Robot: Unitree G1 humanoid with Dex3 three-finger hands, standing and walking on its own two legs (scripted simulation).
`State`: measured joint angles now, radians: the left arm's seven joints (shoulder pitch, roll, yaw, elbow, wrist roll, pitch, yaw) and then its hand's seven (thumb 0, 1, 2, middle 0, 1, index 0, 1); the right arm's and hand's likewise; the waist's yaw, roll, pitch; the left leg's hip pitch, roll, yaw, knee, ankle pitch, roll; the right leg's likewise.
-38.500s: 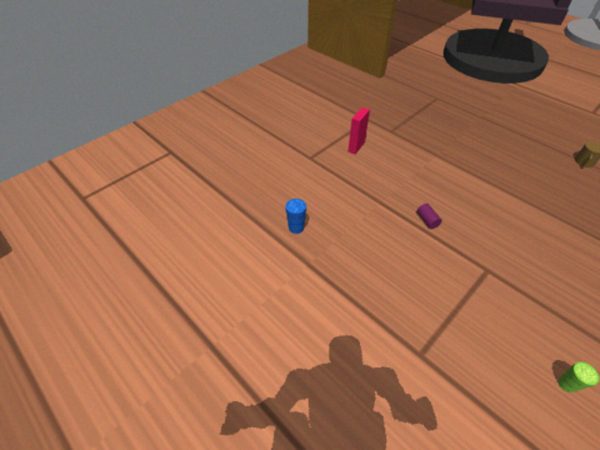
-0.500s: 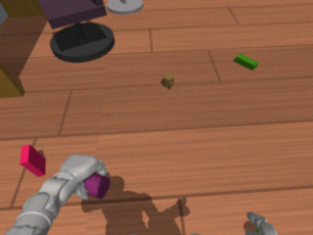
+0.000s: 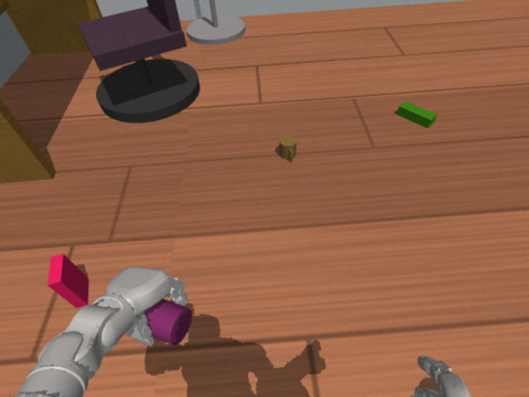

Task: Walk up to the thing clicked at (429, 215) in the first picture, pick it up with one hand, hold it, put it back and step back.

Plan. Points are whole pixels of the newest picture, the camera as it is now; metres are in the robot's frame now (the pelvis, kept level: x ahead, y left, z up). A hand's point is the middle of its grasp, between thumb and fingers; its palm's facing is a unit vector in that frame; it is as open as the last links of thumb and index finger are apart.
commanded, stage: hold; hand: left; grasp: from above
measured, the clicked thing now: (157, 317) +0.28 +0.21 -0.08
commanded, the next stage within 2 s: crouch in 1.14 s
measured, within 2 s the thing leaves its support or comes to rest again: neither
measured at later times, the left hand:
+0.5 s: hand (144, 322) +0.25 +0.21 -0.03, palm faces -0.51 +0.04 -0.86, open 8.4 cm
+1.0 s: hand (137, 306) +0.27 +0.22 -0.02, palm faces -0.53 +0.04 -0.85, open 8.4 cm
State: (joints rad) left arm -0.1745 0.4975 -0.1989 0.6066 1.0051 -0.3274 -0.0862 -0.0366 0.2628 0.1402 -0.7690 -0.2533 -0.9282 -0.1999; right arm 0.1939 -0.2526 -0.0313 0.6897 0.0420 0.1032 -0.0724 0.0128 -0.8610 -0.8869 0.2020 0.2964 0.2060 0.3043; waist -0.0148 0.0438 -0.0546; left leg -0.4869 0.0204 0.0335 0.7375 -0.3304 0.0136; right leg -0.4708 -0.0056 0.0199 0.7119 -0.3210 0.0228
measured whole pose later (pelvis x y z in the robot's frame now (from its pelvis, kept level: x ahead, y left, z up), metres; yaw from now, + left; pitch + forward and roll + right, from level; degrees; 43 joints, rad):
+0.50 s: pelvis -0.02 -0.01 +0.00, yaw +0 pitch +2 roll +0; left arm -0.16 0.52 -0.20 0.56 0.98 -0.37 -0.11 -0.04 0.26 0.15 -0.77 -0.26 -0.93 -0.20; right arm 0.16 -0.25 -0.02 0.70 0.05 0.06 -0.11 0.01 -0.86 -0.89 0.20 0.30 0.21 0.30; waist 0.00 0.05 -0.03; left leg -0.45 0.02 0.03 0.69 -0.29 0.01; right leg -0.44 -0.01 0.02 0.68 -0.29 0.02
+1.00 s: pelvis +0.00 +0.00 +0.01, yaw +0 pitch +2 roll +0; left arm -0.19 0.54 -0.19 0.56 0.96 -0.36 -0.15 -0.04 0.26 0.18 -0.76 -0.25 -0.92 -0.18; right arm 0.15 -0.25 -0.01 0.71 0.05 0.07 -0.14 0.01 -0.86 -0.89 0.20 0.30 0.21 0.30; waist 0.01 0.04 -0.01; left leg -0.37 0.01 0.04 0.61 -0.27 0.01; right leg -0.36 -0.01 0.03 0.60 -0.27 0.02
